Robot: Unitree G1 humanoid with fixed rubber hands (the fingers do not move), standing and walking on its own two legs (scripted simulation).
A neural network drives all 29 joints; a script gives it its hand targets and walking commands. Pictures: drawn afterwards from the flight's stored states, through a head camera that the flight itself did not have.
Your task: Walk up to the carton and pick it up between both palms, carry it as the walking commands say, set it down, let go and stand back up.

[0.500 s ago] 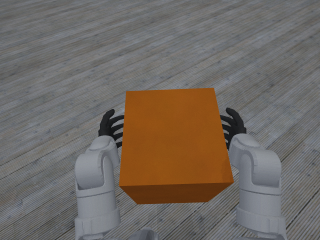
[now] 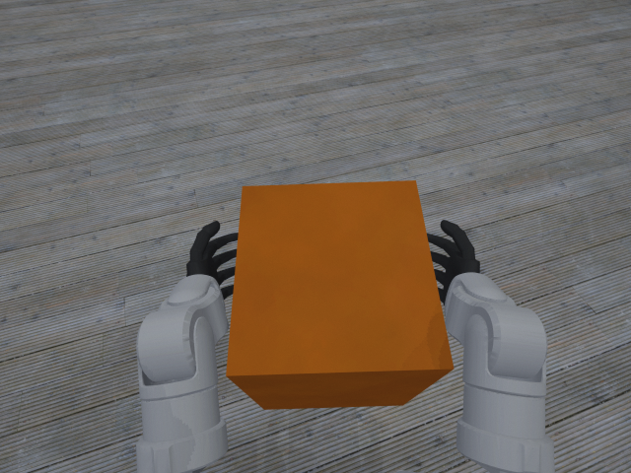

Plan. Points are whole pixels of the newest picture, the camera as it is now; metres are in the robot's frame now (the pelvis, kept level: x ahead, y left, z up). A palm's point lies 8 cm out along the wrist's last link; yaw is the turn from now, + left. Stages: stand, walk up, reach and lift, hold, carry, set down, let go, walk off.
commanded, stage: carry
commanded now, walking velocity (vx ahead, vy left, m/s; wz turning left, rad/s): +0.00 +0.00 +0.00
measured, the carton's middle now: (331, 307) +0.32 +0.02 +0.03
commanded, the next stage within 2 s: none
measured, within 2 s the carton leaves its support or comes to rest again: neither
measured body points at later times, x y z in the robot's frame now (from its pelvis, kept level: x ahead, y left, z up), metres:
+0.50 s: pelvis -0.02 -0.02 +0.00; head -0.05 -0.02 +0.45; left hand +0.31 +0.12 +0.12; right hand +0.30 -0.17 +0.11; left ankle +0.07 +0.09 -0.73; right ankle +0.00 -0.12 -0.73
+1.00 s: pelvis -0.02 -0.03 +0.00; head -0.03 -0.04 +0.45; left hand +0.32 +0.11 +0.10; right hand +0.32 -0.18 +0.09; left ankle +0.07 +0.09 -0.73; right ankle +0.00 -0.12 -0.73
